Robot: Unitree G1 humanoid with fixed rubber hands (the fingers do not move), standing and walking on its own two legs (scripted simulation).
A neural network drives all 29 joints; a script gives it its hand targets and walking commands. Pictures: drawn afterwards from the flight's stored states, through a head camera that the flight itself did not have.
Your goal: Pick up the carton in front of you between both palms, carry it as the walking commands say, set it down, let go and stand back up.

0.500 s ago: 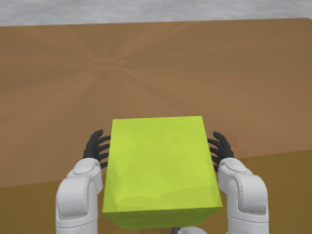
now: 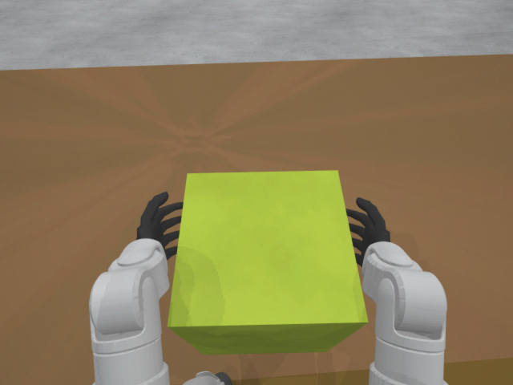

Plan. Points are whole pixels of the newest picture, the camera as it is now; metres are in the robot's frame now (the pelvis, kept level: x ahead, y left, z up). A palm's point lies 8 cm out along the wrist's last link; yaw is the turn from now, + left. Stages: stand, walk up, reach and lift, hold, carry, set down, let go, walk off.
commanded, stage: carry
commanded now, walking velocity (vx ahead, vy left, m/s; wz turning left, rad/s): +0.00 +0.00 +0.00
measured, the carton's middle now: (264, 272) +0.29 +0.00 +0.03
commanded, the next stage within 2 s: none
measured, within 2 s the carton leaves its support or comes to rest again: neither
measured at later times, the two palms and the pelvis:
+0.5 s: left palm (168, 123) +0.55 +0.17 +0.12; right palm (327, 126) +0.55 -0.13 +0.11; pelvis +0.17 +0.02 +0.00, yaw +0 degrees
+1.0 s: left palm (188, 116) +0.59 +0.14 +0.10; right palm (339, 119) +0.58 -0.16 +0.10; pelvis +0.22 +0.00 +0.01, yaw -1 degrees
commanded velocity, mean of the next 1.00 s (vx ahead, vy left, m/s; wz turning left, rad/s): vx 0.00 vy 0.00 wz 0.00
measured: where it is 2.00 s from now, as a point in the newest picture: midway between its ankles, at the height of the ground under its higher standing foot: (261, 323)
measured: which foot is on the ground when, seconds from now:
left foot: up 0.00-0.04, down 0.06-1.00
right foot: down 0.00-0.06, up 0.08-0.30, down 0.32-1.00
